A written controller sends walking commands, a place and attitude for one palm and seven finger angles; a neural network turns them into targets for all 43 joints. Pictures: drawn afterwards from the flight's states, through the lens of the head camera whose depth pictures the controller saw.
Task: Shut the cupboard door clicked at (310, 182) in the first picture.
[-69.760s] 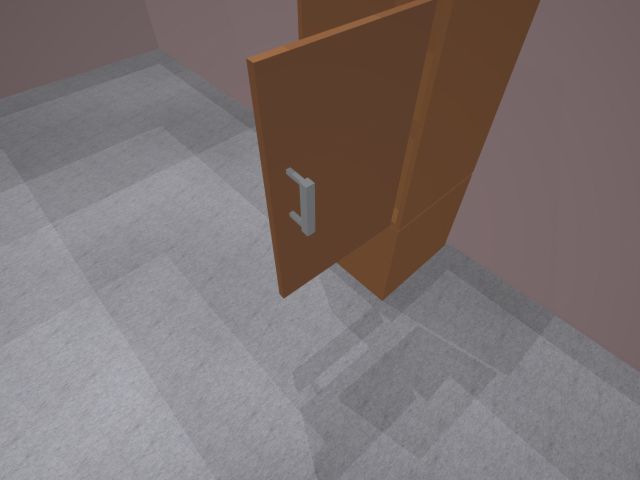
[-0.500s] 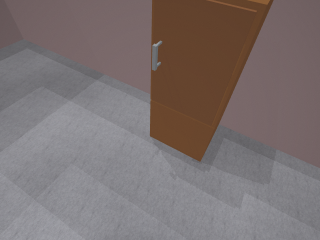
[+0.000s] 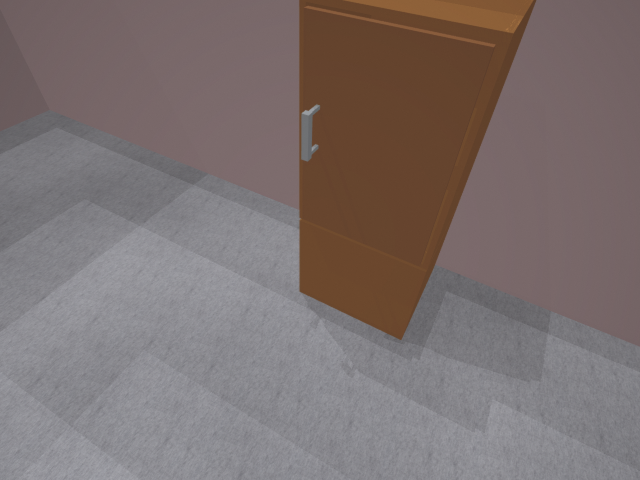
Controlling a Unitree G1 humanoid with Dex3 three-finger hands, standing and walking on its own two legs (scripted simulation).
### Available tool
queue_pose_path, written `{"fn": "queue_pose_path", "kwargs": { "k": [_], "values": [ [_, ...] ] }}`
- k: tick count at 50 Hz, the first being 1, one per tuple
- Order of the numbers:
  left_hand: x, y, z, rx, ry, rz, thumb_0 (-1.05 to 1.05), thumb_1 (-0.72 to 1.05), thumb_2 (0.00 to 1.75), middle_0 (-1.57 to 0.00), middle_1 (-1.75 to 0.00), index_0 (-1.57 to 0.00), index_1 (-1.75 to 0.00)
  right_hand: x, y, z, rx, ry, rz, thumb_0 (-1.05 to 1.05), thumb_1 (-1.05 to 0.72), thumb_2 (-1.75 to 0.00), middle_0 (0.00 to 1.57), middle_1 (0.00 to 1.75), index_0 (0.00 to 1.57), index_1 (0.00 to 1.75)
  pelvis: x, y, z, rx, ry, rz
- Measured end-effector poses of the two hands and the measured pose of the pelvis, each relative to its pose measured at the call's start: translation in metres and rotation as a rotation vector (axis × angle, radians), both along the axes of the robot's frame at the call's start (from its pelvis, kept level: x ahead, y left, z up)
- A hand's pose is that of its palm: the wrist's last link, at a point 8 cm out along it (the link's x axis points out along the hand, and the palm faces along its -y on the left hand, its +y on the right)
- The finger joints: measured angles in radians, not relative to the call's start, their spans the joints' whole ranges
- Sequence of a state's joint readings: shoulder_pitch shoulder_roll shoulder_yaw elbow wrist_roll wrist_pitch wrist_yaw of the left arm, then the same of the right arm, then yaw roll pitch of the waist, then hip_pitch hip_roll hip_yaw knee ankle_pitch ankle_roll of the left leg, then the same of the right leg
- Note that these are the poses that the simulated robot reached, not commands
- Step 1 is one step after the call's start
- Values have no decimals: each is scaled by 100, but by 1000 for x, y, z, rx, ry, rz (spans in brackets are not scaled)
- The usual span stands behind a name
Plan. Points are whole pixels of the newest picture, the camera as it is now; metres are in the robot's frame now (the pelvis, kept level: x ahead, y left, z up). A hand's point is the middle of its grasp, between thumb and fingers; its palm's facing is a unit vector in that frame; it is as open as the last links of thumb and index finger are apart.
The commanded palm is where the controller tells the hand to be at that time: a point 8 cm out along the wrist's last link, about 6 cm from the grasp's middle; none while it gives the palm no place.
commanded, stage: let the arm hang, fingers relaxed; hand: left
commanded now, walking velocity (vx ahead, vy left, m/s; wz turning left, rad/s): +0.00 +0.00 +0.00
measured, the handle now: (311, 133) +0.89 +0.06 -0.02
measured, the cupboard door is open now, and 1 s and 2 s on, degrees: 0 0 0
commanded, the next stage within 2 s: look to check the result in 0.08 s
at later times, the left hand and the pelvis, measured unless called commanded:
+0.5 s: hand out of the picture -0.04 +0.17 -0.18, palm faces +0.02 -0.98 -0.20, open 7.4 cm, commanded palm none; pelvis +0.00 +0.00 +0.00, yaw +0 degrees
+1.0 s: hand out of the picture +0.01 +0.16 -0.17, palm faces +0.01 -0.98 -0.20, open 7.4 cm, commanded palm none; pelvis +0.02 -0.01 +0.00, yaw +0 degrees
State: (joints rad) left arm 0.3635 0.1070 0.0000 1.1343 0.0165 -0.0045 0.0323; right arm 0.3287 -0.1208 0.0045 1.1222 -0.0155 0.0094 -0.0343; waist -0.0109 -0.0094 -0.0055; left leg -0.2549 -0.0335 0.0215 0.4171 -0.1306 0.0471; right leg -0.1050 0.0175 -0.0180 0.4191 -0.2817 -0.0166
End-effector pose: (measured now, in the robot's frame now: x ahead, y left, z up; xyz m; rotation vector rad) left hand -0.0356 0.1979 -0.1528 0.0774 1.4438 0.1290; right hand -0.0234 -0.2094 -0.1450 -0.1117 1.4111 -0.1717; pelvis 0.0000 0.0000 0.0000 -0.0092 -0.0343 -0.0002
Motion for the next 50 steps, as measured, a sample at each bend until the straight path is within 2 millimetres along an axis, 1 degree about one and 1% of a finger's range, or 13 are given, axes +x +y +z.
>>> {"fn": "queue_pose_path", "kwargs": {
  "k": [5, 12, 20, 26, 42, 50],
  "values": [
    [-3, 3, 0, 5, 13, -1, 0, 90, 89, -20, -30, -20, -30, -3, -2, 1, -7, 7, -6, 0, -91, -90, 20, 30, 20, 30, 0, 0, 0, 0, 1, -2],
    [-11, 12, 3, 29, 43, 0, 1, 90, 89, -20, -30, -20, -30, -7, -4, 1, -8, 26, -8, 0, -91, -90, 20, 30, 20, 30, 0, 0, 0, 0, 4, -2],
    [-12, 21, 7, 56, 57, -5, 1, 90, 89, -20, -30, -19, -30, -3, -10, 1, -13, 26, -4, 0, -90, -90, 20, 30, 20, 30, 2, -1, 1, 2, 3, -5],
    [-3, 22, 8, 64, 44, -15, 1, 90, 89, -20, -30, -19, -30, 5, -16, 1, -20, 12, 1, 0, -90, -90, 20, 30, 20, 30, 3, -3, 1, 3, 1, -7],
    [32, 17, 8, 61, -14, -35, 1, 90, 89, -20, -30, -20, -30, 30, -29, 4, -36, -19, 18, 0, -90, -90, 20, 30, 20, 30, 12, -9, 2, 5, 3, -7],
    [42, 16, 9, 67, -20, -37, 1, 90, 89, -20, -30, -20, -30, 37, -32, 4, -34, -17, 23, 0, -90, -90, 20, 30, 20, 30, 18, -12, 3, 7, 5, -6]
  ]
}}
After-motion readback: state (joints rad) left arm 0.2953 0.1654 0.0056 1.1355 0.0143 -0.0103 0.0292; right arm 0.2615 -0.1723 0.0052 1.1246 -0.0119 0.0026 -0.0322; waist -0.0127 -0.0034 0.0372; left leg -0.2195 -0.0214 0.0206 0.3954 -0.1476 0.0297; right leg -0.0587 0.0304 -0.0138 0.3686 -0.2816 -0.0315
